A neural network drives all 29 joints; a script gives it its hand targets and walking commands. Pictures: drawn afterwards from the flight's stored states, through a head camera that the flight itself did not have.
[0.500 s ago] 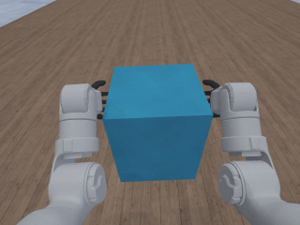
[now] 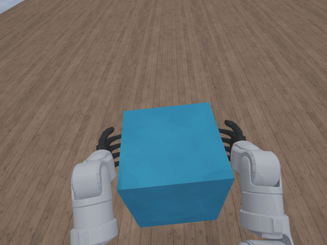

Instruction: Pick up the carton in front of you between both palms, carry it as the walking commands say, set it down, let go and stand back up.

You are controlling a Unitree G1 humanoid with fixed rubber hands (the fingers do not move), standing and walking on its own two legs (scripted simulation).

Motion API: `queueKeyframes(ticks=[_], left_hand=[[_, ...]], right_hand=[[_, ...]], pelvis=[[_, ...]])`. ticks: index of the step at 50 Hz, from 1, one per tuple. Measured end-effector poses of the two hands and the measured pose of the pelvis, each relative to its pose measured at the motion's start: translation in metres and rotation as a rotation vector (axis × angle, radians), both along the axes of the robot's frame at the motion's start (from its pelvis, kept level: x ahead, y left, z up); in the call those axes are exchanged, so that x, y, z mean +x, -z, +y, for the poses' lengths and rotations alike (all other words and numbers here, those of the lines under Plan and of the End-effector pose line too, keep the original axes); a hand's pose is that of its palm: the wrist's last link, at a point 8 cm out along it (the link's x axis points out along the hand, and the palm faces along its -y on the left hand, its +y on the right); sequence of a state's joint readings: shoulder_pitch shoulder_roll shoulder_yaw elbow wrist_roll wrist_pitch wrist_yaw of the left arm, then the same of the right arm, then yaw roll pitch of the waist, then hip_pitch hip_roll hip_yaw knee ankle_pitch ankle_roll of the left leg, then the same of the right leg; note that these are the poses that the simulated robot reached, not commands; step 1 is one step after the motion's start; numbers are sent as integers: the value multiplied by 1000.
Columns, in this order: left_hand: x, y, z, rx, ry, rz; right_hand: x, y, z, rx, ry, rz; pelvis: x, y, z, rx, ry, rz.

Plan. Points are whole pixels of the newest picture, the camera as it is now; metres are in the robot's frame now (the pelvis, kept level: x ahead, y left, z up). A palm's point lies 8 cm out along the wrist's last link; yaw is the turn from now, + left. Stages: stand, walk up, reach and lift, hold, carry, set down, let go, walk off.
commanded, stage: carry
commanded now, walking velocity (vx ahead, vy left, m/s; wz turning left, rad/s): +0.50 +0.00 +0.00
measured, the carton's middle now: (172, 168) +0.32 +0.00 +0.03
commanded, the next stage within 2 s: hold in 1.96 s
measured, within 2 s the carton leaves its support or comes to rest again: neither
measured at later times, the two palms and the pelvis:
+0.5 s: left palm (127, 91) +0.57 +0.13 +0.10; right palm (221, 88) +0.57 -0.17 +0.09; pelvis +0.30 -0.02 -0.01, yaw +0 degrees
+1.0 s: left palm (123, 72) +0.67 +0.15 +0.10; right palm (207, 67) +0.68 -0.15 +0.10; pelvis +0.41 +0.00 +0.00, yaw +1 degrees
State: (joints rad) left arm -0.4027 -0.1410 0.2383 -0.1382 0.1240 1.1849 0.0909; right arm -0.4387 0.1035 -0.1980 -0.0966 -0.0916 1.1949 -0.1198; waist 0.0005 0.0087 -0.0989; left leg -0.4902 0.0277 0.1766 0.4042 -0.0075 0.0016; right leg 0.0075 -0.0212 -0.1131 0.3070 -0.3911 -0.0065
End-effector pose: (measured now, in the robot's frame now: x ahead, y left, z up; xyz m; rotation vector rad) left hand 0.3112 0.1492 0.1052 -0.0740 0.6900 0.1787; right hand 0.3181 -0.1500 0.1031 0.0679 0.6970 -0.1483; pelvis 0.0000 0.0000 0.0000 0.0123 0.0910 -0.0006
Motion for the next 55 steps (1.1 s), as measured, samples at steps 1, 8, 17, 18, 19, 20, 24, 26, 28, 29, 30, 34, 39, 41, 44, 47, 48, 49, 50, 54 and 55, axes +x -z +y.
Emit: queueKeyframes(ticks=[1, 8, 17, 18, 19, 20, 24, 26, 28, 29, 30, 34, 39, 41, 44, 47, 48, 49, 50, 54, 55], left_hand=[[11, 5, 5, -7, 1, -13], [62, 22, 17, -39, 36, 60], [159, -6, 5, -13, 68, -21], [170, -7, 3, -11, 66, -28], [182, -7, 0, -8, 63, -34], [195, -6, -3, -5, 60, -38], [247, 3, -19, 17, 43, -54], [267, 12, -25, 45, 43, -11], [278, 21, -27, 56, 37, 44], [282, 23, -27, 58, 32, 64], [285, 24, -26, 57, 25, 78], [299, 21, -20, 39, 4, 67], [320, 8, -12, 25, 9, 0], [331, 1, -10, 17, 12, -25], [346, -5, -6, 9, 13, -45], [356, -4, -2, 7, 14, -36], [358, -2, -1, 7, 14, -29], [361, 0, 0, 7, 15, -22], [362, 2, 1, 7, 15, -15], [368, 11, 5, 12, 18, 9], [368, 13, 6, 14, 19, 14]], right_hand=[[10, 3, 5, -2, 7, -12], [49, 13, 16, -50, 26, 61], [141, -14, 6, -56, 33, -19], [154, -14, 3, -54, 30, -25], [167, -13, 0, -52, 28, -31], [180, -12, -3, -47, 25, -36], [237, 5, -19, -22, 10, -53], [260, 19, -24, -11, -5, -11], [273, 30, -26, -3, -17, 44], [278, 33, -26, 4, -19, 64], [283, 35, -25, 10, -20, 78], [300, 30, -20, 12, -24, 67], [322, 10, -12, -24, -32, 1], [331, 0, -9, -33, -29, -25], [345, -8, -5, -33, -22, -44], [355, -6, -1, -30, -18, -35], [357, -4, 0, -30, -17, -28], [359, -2, 1, -29, -17, -21], [361, 0, 2, -29, -17, -14], [365, 10, 6, -30, -20, 10], [366, 13, 7, -31, -21, 15]], pelvis=[[16, 6, 4, -2, 11, -5], [95, -10, 19, -20, 30, -11], [203, -16, 11, -34, 15, -25], [215, -15, 8, -32, 15, -28], [228, -12, 5, -29, 15, -32], [241, -9, 1, -25, 14, -37], [294, 12, -16, -10, -1, -58], [308, 14, -20, -27, -6, -51], [317, 10, -23, -21, -15, -45], [322, 7, -24, -16, -19, -42], [326, 4, -25, -11, -21, -39], [343, -4, -26, -1, -25, -35], [373, -5, -20, -18, -19, -43], [384, -5, -17, -19, -20, -41], [398, -4, -12, -18, -22, -38], [407, -2, -8, -18, -22, -37], [410, -1, -7, -18, -22, -37], [412, -1, -5, -18, -22, -38], [413, 0, -4, -18, -21, -38], [417, 2, 0, -19, -21, -37], [417, 2, 1, -19, -21, -37]])
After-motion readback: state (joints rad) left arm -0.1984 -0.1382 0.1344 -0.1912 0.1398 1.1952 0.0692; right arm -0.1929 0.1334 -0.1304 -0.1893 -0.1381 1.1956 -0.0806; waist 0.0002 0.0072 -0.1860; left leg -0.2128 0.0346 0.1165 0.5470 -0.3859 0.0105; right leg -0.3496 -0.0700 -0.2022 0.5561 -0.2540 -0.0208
